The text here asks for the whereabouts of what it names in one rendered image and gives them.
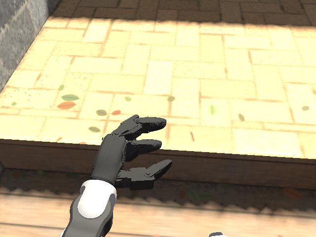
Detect left robot forearm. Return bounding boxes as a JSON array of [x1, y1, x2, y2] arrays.
[[58, 180, 118, 237]]

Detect left robot hand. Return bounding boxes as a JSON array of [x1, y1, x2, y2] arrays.
[[90, 115, 173, 191]]

